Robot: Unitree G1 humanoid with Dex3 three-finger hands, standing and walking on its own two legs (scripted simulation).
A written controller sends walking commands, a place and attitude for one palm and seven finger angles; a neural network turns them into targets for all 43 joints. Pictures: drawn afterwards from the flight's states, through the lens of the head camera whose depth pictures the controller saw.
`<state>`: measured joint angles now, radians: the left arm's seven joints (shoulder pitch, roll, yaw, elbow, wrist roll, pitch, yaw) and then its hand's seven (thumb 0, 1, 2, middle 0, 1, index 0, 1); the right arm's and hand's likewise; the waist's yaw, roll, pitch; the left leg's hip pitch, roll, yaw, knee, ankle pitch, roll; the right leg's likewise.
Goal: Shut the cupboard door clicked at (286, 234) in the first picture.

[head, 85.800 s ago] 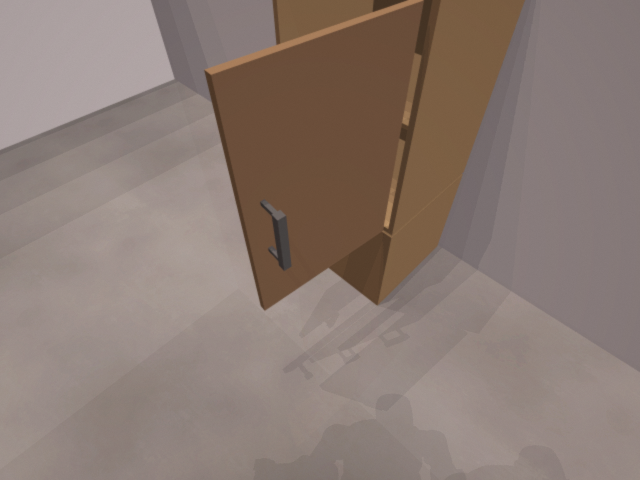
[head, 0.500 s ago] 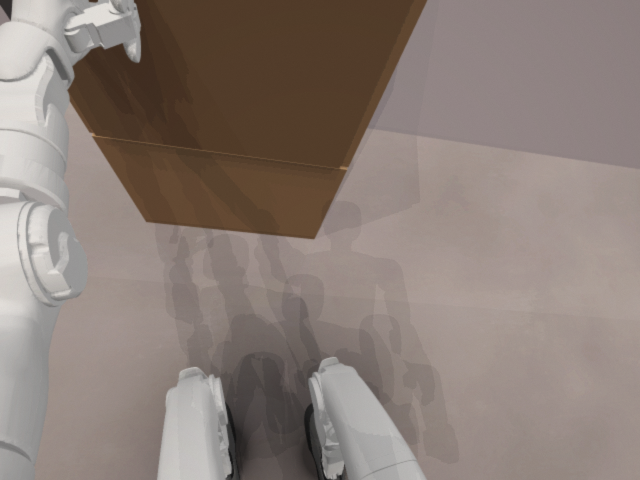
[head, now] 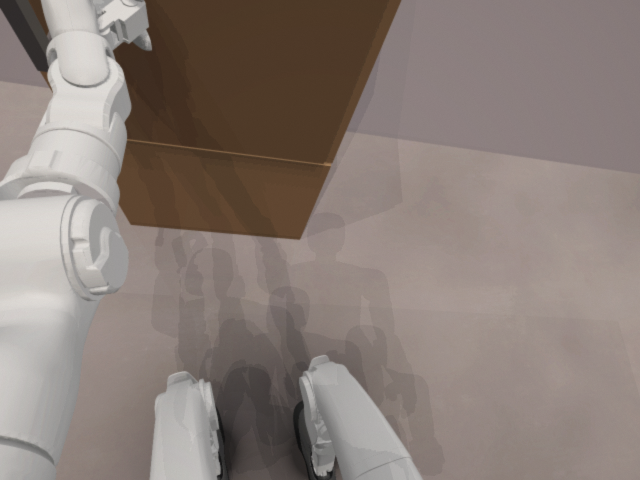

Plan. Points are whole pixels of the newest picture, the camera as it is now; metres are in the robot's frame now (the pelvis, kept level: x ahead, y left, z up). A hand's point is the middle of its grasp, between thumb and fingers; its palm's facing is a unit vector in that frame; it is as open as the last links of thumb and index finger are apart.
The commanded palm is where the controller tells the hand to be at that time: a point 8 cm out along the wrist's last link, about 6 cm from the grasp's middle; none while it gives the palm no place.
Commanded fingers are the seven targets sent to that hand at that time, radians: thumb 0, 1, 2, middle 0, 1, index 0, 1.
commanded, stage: pull the fist back off the door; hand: left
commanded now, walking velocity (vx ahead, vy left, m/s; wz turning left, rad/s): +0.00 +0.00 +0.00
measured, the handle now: out of the picture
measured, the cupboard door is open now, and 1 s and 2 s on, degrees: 0 0 0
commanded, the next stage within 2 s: draw the hand back to the body in 0.52 s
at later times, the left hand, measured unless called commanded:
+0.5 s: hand (154, 54) +0.57 +0.09 +0.10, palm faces +0.13 -0.99 -0.02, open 3.1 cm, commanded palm +0.53 +0.13 +0.10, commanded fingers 0.00 0.90 0.90 -1.30 -1.50 -1.30 -1.50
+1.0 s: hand (70, 81) +0.46 +0.14 +0.18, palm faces +0.15 -0.99 -0.04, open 3.1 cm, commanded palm +0.42 +0.18 +0.18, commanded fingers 0.00 0.90 0.90 -1.30 -1.50 -1.30 -1.50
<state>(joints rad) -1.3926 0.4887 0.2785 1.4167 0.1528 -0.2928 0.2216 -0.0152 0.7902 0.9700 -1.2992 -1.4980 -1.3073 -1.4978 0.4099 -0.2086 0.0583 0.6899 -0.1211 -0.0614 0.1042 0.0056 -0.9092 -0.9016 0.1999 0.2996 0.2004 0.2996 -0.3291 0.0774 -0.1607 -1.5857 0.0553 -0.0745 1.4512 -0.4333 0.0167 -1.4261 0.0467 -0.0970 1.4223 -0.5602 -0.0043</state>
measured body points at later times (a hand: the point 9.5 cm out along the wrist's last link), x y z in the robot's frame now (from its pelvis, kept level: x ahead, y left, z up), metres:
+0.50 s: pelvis +0.06 -0.01 +0.05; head +0.20 +0.00 +0.48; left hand +0.55 +0.14 +0.10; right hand +0.07 -0.27 -0.07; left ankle +0.10 +0.11 -0.56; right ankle +0.05 -0.12 -0.56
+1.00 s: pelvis +0.07 -0.02 +0.11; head +0.14 -0.03 +0.55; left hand +0.45 +0.19 +0.18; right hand +0.17 -0.26 -0.02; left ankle +0.10 +0.11 -0.56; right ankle +0.05 -0.12 -0.56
